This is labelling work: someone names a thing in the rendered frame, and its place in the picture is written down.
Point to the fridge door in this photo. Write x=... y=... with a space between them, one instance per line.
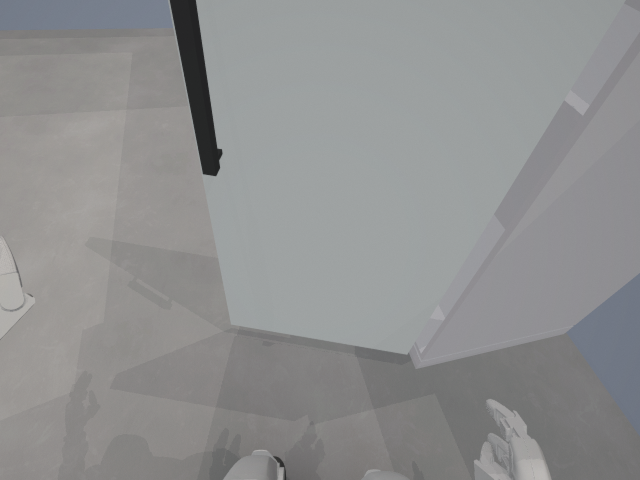
x=368 y=143

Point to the robot left hand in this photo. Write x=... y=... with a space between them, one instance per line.
x=14 y=303

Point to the left robot shin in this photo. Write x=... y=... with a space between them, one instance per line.
x=263 y=452

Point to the right robot shin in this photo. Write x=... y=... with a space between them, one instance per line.
x=369 y=471

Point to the robot shin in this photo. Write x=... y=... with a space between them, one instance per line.
x=369 y=471
x=263 y=452

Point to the robot right hand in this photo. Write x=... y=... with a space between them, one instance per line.
x=521 y=459

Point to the handle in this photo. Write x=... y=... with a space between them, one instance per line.
x=188 y=34

